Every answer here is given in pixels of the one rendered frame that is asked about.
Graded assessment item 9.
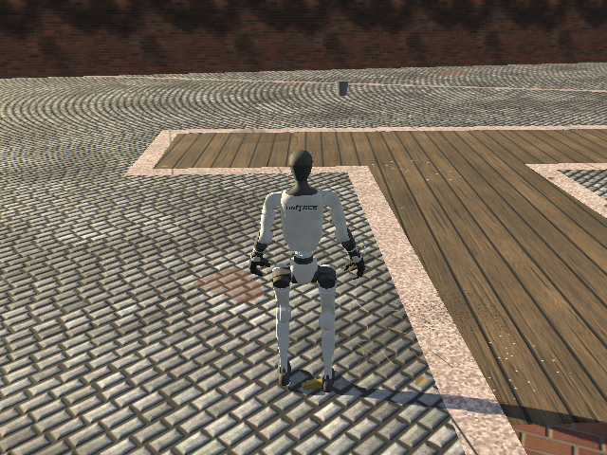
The left robot upper arm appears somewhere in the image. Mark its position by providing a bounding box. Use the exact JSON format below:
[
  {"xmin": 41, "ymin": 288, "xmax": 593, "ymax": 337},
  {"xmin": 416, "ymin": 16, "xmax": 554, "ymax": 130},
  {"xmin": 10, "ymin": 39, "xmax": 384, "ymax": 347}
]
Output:
[{"xmin": 258, "ymin": 191, "xmax": 282, "ymax": 244}]

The right robot forearm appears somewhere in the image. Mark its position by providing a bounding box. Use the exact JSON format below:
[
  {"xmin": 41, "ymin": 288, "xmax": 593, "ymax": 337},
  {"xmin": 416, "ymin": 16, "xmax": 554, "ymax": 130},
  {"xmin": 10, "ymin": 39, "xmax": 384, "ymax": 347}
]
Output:
[{"xmin": 341, "ymin": 228, "xmax": 362, "ymax": 263}]

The robot head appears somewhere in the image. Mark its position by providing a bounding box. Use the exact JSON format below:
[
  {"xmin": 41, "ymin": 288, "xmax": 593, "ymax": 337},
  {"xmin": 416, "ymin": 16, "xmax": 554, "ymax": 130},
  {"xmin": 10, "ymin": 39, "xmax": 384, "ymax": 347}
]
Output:
[{"xmin": 285, "ymin": 150, "xmax": 318, "ymax": 196}]

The right robot upper arm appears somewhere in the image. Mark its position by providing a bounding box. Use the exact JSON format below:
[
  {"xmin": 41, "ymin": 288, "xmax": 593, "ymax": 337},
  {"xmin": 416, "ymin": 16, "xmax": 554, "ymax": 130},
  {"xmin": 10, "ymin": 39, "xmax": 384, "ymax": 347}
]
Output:
[{"xmin": 322, "ymin": 191, "xmax": 350, "ymax": 243}]

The robot right hand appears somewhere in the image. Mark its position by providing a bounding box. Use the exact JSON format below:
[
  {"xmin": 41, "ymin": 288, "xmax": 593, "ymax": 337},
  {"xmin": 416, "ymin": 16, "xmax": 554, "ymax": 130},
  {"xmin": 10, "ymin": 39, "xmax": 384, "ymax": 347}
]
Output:
[{"xmin": 343, "ymin": 257, "xmax": 365, "ymax": 280}]

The right robot shin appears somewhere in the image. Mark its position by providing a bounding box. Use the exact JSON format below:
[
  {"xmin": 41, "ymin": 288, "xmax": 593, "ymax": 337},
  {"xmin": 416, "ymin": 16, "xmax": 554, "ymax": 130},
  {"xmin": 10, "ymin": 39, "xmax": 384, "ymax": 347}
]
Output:
[{"xmin": 322, "ymin": 315, "xmax": 335, "ymax": 379}]

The left robot forearm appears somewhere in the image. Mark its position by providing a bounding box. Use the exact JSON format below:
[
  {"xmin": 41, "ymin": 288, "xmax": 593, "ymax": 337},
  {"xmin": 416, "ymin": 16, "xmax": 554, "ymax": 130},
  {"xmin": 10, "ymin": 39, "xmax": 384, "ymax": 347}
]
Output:
[{"xmin": 250, "ymin": 229, "xmax": 268, "ymax": 262}]

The robot left hand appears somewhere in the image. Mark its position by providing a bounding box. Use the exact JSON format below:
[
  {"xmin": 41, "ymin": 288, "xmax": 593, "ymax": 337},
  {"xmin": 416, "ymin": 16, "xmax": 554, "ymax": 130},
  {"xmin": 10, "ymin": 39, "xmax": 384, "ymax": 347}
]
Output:
[{"xmin": 248, "ymin": 258, "xmax": 270, "ymax": 276}]

